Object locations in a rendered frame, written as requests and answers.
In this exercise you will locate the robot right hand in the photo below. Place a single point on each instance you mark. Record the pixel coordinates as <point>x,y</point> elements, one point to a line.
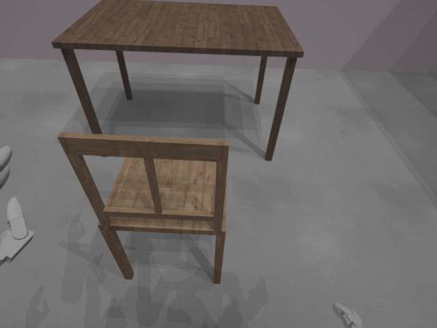
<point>349,318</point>

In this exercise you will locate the table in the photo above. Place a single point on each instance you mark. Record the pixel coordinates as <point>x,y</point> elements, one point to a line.
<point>182,27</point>

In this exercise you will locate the robot left hand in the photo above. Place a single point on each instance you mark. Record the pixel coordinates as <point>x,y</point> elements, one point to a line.
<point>14,240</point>

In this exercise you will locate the chair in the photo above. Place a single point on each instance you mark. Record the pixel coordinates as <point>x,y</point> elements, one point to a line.
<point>168,185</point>

